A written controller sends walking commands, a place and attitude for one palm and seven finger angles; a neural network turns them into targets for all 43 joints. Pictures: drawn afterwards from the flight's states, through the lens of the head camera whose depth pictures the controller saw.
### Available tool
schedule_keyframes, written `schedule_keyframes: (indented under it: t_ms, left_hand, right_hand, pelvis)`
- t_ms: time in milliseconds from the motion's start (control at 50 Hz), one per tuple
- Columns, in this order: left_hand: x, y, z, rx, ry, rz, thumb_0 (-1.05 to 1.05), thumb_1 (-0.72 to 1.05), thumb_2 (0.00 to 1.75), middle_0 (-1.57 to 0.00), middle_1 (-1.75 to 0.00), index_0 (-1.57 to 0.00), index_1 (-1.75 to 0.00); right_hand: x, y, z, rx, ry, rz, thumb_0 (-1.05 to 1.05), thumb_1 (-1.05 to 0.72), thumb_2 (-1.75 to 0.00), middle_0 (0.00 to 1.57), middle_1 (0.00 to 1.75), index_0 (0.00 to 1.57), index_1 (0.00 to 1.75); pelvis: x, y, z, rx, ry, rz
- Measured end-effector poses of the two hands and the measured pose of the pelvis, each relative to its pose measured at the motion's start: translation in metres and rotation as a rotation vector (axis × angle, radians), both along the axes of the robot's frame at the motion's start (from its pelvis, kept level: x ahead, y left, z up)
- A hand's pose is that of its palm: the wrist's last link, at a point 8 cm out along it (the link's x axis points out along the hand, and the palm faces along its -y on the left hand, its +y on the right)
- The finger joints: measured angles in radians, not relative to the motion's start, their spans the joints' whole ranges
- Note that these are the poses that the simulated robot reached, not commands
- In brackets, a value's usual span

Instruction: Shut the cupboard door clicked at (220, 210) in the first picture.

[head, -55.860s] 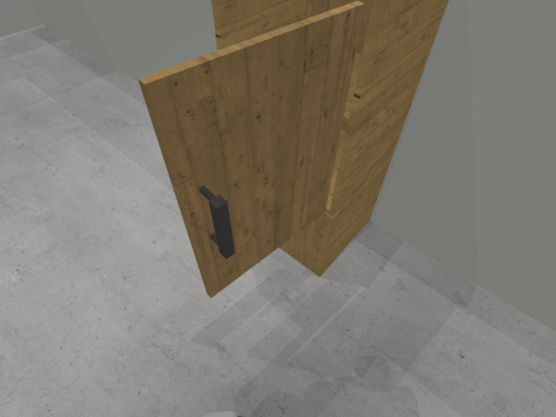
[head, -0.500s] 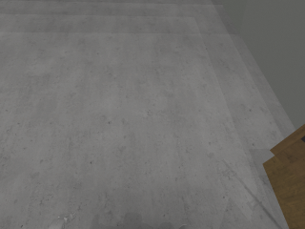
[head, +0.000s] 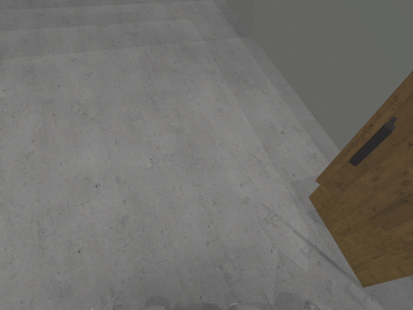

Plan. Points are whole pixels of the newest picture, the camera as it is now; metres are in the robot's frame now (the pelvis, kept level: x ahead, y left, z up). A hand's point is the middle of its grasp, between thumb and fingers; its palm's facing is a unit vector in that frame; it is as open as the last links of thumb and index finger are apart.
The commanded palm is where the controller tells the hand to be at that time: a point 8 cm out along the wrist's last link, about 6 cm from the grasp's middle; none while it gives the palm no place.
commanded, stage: turn to face it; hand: left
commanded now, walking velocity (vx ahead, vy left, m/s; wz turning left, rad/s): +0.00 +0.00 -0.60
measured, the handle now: (372, 142) +0.56 -0.43 -0.03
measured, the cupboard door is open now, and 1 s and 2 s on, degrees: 29 29 29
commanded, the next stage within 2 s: take the last steps up to it in 0.98 s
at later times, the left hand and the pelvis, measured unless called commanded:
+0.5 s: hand (144, 291) +0.17 +0.14 -0.15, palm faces -0.28 -0.93 -0.25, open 7.4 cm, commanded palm none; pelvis +0.02 -0.03 +0.00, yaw -17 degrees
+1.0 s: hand (170, 250) +0.26 +0.09 -0.15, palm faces -0.52 -0.83 -0.22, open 7.4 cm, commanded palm none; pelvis +0.06 -0.03 +0.01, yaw -32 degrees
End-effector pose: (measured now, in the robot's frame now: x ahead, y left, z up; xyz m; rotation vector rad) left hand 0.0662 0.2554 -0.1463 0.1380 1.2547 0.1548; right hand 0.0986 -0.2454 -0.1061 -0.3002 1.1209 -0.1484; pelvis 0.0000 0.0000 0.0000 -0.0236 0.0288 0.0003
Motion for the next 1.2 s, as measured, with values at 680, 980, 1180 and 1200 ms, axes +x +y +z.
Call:
schedule_keyframes:
  t_ms: [680, 980, 1180, 1200]
  left_hand:
    - [0.136, -0.060, -0.003, 0.002, 0.000, -0.395, 0.01, 0.90, 0.90, -0.20, -0.30, -0.21, -0.30]
    - [0.207, -0.109, 0.025, 0.016, -0.060, -0.600, 0.01, 0.91, 0.90, -0.20, -0.30, -0.20, -0.30]
    - [0.199, -0.157, 0.029, 0.036, -0.085, -0.679, 0.01, 0.90, 0.90, -0.20, -0.30, -0.20, -0.30]
    - [0.196, -0.158, 0.028, 0.032, -0.073, -0.677, 0.01, 0.90, 0.90, -0.20, -0.30, -0.20, -0.30]
  right_hand:
    - [-0.053, -0.040, -0.003, -0.006, -0.011, -0.410, 0.01, -0.91, -0.90, 0.20, 0.30, 0.20, 0.30]
    - [-0.143, -0.005, -0.009, 0.078, 0.144, -0.636, 0.01, -0.90, -0.90, 0.20, 0.30, 0.20, 0.30]
    - [-0.187, -0.016, -0.033, 0.142, 0.223, -0.761, 0.01, -0.91, -0.90, 0.20, 0.30, 0.20, 0.30]
    - [-0.184, -0.017, -0.031, 0.141, 0.215, -0.760, 0.01, -0.91, -0.90, 0.20, 0.30, 0.20, 0.30]
  pelvis:
    - [0.047, -0.013, -0.004, 0.003, 0.006, -0.398]
    - [0.056, -0.022, 0.011, -0.016, 0.003, -0.542]
    - [0.055, -0.047, 0.004, 0.010, -0.009, -0.599]
    - [0.056, -0.048, 0.005, 0.011, -0.009, -0.601]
